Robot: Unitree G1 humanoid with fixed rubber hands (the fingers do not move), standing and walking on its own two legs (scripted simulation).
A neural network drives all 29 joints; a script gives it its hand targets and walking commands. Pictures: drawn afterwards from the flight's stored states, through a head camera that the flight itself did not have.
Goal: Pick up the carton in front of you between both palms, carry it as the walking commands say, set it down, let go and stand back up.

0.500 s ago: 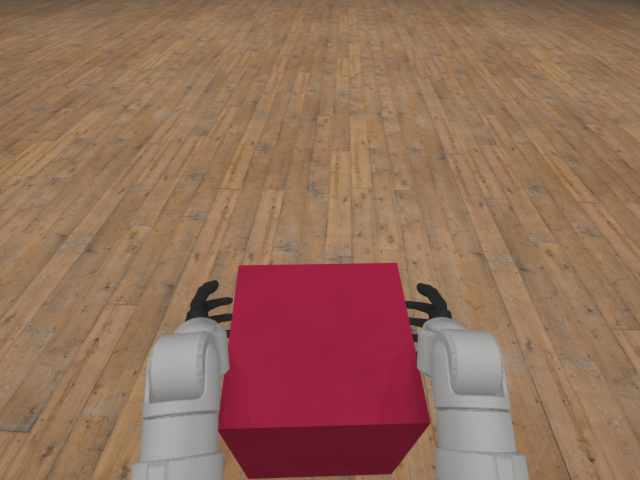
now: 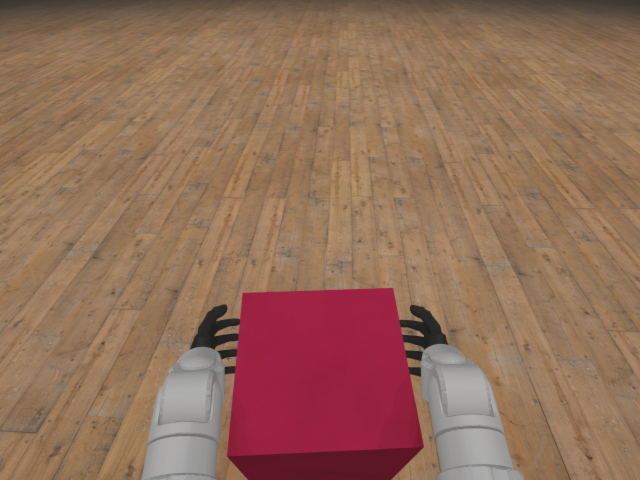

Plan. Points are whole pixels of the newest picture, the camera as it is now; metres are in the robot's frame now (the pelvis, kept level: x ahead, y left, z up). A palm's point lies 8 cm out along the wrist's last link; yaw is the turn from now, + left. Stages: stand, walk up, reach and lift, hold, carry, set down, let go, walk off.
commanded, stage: carry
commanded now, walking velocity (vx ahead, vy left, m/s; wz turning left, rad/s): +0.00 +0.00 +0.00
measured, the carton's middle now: (320, 393) +0.30 +0.00 -0.06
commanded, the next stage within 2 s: hold in 0.78 s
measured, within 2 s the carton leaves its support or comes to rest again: neither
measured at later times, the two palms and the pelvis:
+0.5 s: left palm (202, 375) +0.27 +0.15 +0.05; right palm (441, 372) +0.27 -0.15 +0.04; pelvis -0.03 +0.00 +0.00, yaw +0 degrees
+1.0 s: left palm (201, 388) +0.25 +0.15 +0.05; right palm (448, 383) +0.25 -0.15 +0.04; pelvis -0.04 -0.01 +0.01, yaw +0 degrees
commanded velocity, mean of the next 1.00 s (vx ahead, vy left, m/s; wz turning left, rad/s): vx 0.00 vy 0.00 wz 0.00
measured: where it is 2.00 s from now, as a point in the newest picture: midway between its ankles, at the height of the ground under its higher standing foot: outside the picture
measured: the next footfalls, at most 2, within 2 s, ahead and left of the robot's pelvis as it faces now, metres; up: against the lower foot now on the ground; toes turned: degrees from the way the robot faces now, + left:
none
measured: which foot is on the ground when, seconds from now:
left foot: down 0.00-1.00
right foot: down 0.00-1.00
